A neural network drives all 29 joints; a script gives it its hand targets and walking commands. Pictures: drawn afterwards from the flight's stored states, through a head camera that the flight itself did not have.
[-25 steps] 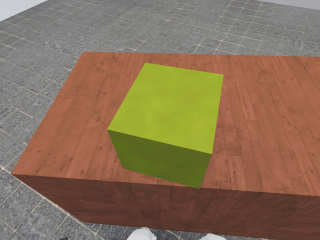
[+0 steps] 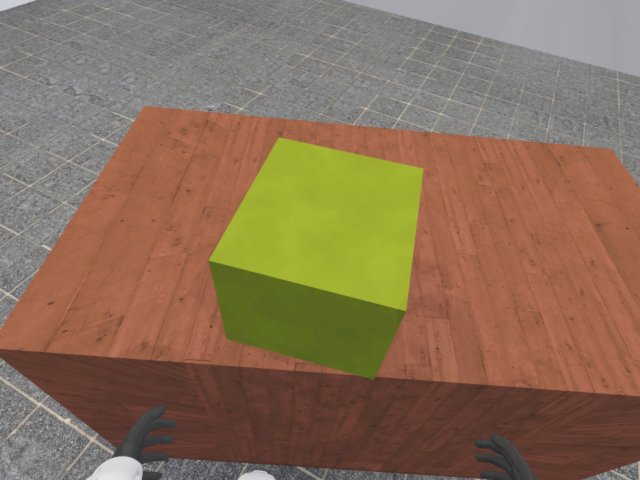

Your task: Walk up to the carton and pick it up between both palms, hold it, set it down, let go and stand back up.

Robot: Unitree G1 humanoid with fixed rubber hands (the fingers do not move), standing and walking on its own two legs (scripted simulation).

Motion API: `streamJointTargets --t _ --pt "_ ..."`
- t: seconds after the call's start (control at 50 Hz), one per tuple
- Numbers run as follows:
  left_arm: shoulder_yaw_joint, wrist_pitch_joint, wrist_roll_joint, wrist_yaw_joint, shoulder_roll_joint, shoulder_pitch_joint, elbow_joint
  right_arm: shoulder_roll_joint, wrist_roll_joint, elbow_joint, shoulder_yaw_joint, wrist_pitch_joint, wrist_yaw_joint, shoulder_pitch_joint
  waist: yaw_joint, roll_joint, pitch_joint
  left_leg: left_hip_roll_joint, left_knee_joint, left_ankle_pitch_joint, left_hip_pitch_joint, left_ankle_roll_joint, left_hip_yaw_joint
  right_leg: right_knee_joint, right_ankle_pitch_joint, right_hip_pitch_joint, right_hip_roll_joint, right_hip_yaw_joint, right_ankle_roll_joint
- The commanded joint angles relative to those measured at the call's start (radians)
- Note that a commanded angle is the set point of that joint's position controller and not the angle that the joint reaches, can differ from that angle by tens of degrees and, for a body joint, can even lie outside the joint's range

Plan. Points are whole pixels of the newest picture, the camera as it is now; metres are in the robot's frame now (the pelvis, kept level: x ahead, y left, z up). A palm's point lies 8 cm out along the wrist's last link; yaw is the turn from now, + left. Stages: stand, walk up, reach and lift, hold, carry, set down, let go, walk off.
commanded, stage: reach and lift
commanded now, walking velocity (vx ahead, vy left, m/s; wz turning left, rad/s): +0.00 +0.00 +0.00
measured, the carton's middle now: (324, 254) +0.44 +0.03 +0.01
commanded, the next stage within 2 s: none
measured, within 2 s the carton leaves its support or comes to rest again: neither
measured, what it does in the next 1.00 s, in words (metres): stands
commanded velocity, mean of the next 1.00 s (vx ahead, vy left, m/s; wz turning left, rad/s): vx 0.00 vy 0.00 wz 0.00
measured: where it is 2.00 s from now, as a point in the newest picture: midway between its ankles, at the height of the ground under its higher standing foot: outside the picture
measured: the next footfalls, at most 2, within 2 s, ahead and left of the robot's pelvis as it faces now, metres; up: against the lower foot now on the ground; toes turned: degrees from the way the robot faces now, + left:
none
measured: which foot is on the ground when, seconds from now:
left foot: down 0.00-1.00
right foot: down 0.00-1.00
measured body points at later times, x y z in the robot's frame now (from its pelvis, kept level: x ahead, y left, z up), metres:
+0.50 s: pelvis +0.01 +0.02 +0.02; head +0.02 +0.08 +0.47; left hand +0.19 +0.29 -0.07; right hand +0.16 -0.18 -0.05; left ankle +0.06 +0.13 -0.71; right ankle +0.05 -0.12 -0.71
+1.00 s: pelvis +0.03 +0.01 +0.03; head +0.04 +0.07 +0.48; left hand +0.22 +0.28 -0.02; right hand +0.19 -0.18 +0.01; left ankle +0.06 +0.13 -0.71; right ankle +0.05 -0.12 -0.71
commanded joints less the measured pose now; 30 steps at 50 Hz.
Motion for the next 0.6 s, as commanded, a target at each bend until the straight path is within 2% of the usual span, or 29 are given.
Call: streamJointTargets --t 0.0,0.04,0.06,0.08,0.1,0.12,0.14,0.16,0.18,0.2,0.22,0.24,0.26,0.28,0.3,0.32,0.34,0.36,0.38,0.4,0.42,0.44,0.46,0.48,0.5,0.52,0.54,0.56,0.58 --pt "0.165 -0.063 0.029 0.004 0.213 -0.079 -0.292 -0.114 0.047 -0.350 -0.066 -0.026 -0.048 0.029 -0.017 0.065 -0.207 -0.060 -0.290 0.085 -0.025 0.023 0.179 -0.253 0.071 0.294 0.003 0.155 0.030" --pt "0.176 -0.076 0.009 0.000 0.227 -0.079 -0.318 -0.096 0.048 -0.405 -0.055 -0.014 -0.054 0.043 -0.009 0.052 -0.239 -0.060 -0.318 0.070 -0.034 0.034 0.202 -0.264 0.048 0.332 0.001 0.159 0.039" --pt "0.168 -0.081 0.014 0.006 0.211 -0.078 -0.353 -0.082 0.050 -0.439 -0.041 -0.016 -0.050 0.038 0.015 0.106 -0.257 -0.071 -0.326 0.065 -0.023 0.035 0.209 -0.262 0.043 0.333 0.002 0.153 0.029" --pt "0.161 -0.084 0.006 0.002 0.213 -0.054 -0.325 -0.074 0.062 -0.428 -0.051 -0.012 -0.052 0.068 -0.010 0.106 -0.196 -0.065 -0.354 0.049 -0.016 0.038 0.200 -0.277 0.016 0.304 0.001 0.147 0.035" --pt "0.152 -0.083 -0.006 -0.004 0.204 -0.037 -0.324 -0.064 0.052 -0.452 -0.041 -0.006 -0.050 0.073 0.011 0.112 -0.202 -0.064 -0.343 0.060 -0.007 0.029 0.210 -0.299 0.000 0.289 -0.008 0.151 0.020" --pt "0.151 -0.090 0.002 -0.005 0.200 -0.036 -0.312 -0.076 0.059 -0.461 -0.038 0.009 -0.052 0.071 -0.008 0.114 -0.200 -0.058 -0.355 0.033 0.010 0.044 0.193 -0.295 -0.021 0.289 0.014 0.128 0.013" --pt "0.165 -0.090 -0.012 -0.012 0.229 -0.059 -0.310 -0.050 0.068 -0.532 -0.018 0.009 -0.063 0.069 0.008 0.092 -0.216 -0.074 -0.350 0.062 0.013 0.042 0.214 -0.316 -0.056 0.274 -0.014 0.160 0.023" --pt "0.162 -0.093 -0.019 -0.008 0.228 -0.041 -0.342 -0.056 0.060 -0.531 -0.027 0.022 -0.064 0.089 0.013 0.102 -0.211 -0.061 -0.363 0.055 0.004 0.045 0.209 -0.320 -0.065 0.317 -0.007 0.151 0.011" --pt "0.160 -0.108 -0.023 -0.010 0.241 -0.060 -0.382 -0.031 0.075 -0.550 -0.034 0.022 -0.064 0.090 0.009 0.138 -0.208 -0.067 -0.353 0.047 0.002 0.035 0.213 -0.332 -0.085 0.278 -0.018 0.157 0.010" --pt "0.153 -0.106 -0.040 -0.010 0.227 -0.030 -0.353 -0.036 0.067 -0.582 -0.036 0.027 -0.065 0.123 -0.001 0.099 -0.188 -0.070 -0.364 0.081 0.037 0.039 0.204 -0.320 -0.026 0.255 -0.004 0.126 0.014" --pt "0.130 -0.117 -0.037 0.001 0.209 -0.036 -0.403 -0.046 0.071 -0.572 -0.084 0.024 -0.058 0.100 -0.022 0.193 -0.215 -0.029 -0.428 0.035 -0.044 0.031 0.196 -0.291 0.057 0.369 0.031 0.088 0.013" --pt "0.138 -0.129 -0.041 -0.009 0.214 -0.017 -0.363 -0.041 0.063 -0.582 -0.073 0.030 -0.062 0.122 -0.027 0.164 -0.221 -0.025 -0.425 0.018 -0.046 0.039 0.192 -0.290 0.053 0.358 0.036 0.092 0.019" --pt "0.104 -0.143 -0.049 -0.009 0.162 0.016 -0.373 -0.052 0.074 -0.603 -0.066 0.029 -0.058 0.119 -0.024 0.192 -0.258 -0.011 -0.458 0.010 -0.040 0.051 0.180 -0.275 0.131 0.409 0.058 0.071 0.008" --pt "0.111 -0.162 -0.058 -0.006 0.179 -0.013 -0.398 -0.046 0.067 -0.598 -0.067 0.018 -0.060 0.109 -0.026 0.214 -0.259 -0.009 -0.457 -0.002 -0.089 0.050 0.186 -0.268 0.124 0.422 0.057 0.081 0.010" --pt "0.119 -0.188 -0.050 -0.005 0.187 0.038 -0.375 -0.042 0.079 -0.598 -0.042 0.016 -0.061 0.169 -0.025 0.228 -0.288 -0.016 -0.448 0.059 -0.067 0.041 0.191 -0.277 0.162 0.422 0.045 0.080 0.015" --pt "0.122 -0.191 -0.055 -0.006 0.191 0.033 -0.392 -0.030 0.082 -0.607 -0.052 0.012 -0.062 0.156 -0.034 0.212 -0.252 -0.009 -0.468 0.062 -0.049 0.040 0.190 -0.284 0.157 0.416 0.066 0.076 0.018" --pt "0.117 -0.203 -0.066 -0.009 0.205 0.023 -0.421 -0.016 0.100 -0.639 -0.050 0.007 -0.068 0.155 -0.007 0.229 -0.263 -0.005 -0.480 0.047 -0.075 0.046 0.184 -0.274 0.143 0.429 0.067 0.075 0.025" --pt "0.115 -0.210 -0.061 -0.002 0.210 0.005 -0.464 -0.028 0.097 -0.662 -0.044 -0.006 -0.063 0.136 0.000 0.246 -0.281 -0.006 -0.490 0.030 -0.071 0.043 0.188 -0.273 0.134 0.461 0.073 0.080 0.024" --pt "0.112 -0.225 -0.050 0.005 0.185 0.024 -0.444 -0.024 0.102 -0.622 -0.038 -0.007 -0.064 0.163 -0.010 0.305 -0.254 -0.005 -0.502 0.048 -0.088 0.029 0.182 -0.265 0.161 0.467 0.078 0.077 0.025" --pt "0.086 -0.231 -0.074 -0.003 0.168 0.049 -0.441 -0.022 0.115 -0.658 -0.048 -0.013 -0.060 0.162 -0.022 0.281 -0.285 0.013 -0.516 0.008 -0.079 0.042 0.165 -0.268 0.149 0.481 0.083 0.076 0.015" --pt "0.091 -0.252 -0.074 -0.004 0.176 0.049 -0.459 -0.021 0.109 -0.636 -0.042 -0.014 -0.062 0.154 -0.015 0.285 -0.270 -0.012 -0.493 0.068 -0.067 0.028 0.181 -0.283 0.165 0.479 0.077 0.089 0.010" --pt "0.099 -0.267 -0.082 0.000 0.166 0.067 -0.481 -0.035 0.105 -0.624 -0.052 -0.019 -0.059 0.184 -0.027 0.296 -0.309 0.012 -0.509 0.078 -0.031 0.022 0.159 -0.274 0.159 0.476 0.100 0.069 0.014" --pt "0.102 -0.278 -0.084 0.000 0.188 0.052 -0.478 -0.018 0.112 -0.644 -0.050 -0.022 -0.065 0.196 -0.022 0.285 -0.317 -0.002 -0.489 0.112 -0.039 0.019 0.185 -0.278 0.164 0.457 0.087 0.077 0.016" --pt "0.057 -0.283 -0.121 -0.007 0.184 0.060 -0.495 0.008 0.122 -0.692 -0.044 -0.029 -0.076 0.172 -0.032 0.268 -0.310 -0.008 -0.494 0.090 -0.024 0.023 0.177 -0.305 0.142 0.444 0.080 0.086 0.005" --pt "0.050 -0.298 -0.130 -0.008 0.176 0.075 -0.488 0.001 0.127 -0.699 -0.037 -0.043 -0.071 0.173 -0.019 0.272 -0.309 -0.012 -0.478 0.141 -0.017 0.017 0.171 -0.302 0.173 0.424 0.079 0.085 0.004" --pt "0.024 -0.305 -0.145 -0.017 0.191 0.075 -0.531 0.014 0.137 -0.721 -0.033 -0.043 -0.078 0.197 -0.033 0.288 -0.306 -0.020 -0.482 0.169 0.043 0.012 0.175 -0.326 0.154 0.403 0.071 0.091 0.004" --pt "0.029 -0.325 -0.178 -0.022 0.193 0.069 -0.548 0.047 0.139 -0.762 -0.016 -0.051 -0.084 0.179 -0.030 0.246 -0.318 -0.033 -0.461 0.178 0.063 0.005 0.183 -0.341 0.146 0.369 0.061 0.100 -0.007" --pt "0.052 -0.316 -0.181 -0.030 0.221 0.080 -0.504 0.024 0.137 -0.756 -0.026 -0.047 -0.092 0.202 -0.022 0.210 -0.266 -0.045 -0.464 0.165 0.070 0.013 0.189 -0.369 0.134 0.368 0.049 0.104 0.000" --pt "0.050 -0.326 -0.192 -0.041 0.213 0.079 -0.502 0.060 0.130 -0.774 0.008 -0.030 -0.100 0.222 -0.040 0.194 -0.260 -0.051 -0.456 0.139 0.089 0.016 0.202 -0.388 0.110 0.328 0.035 0.113 0.001"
